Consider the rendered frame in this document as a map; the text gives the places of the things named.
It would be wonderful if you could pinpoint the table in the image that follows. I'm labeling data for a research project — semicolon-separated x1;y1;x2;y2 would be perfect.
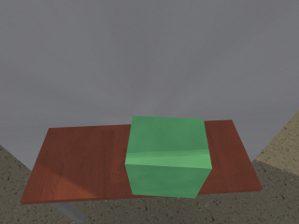
20;119;263;224

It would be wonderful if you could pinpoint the carton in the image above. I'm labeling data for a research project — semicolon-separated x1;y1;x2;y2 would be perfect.
125;116;212;199

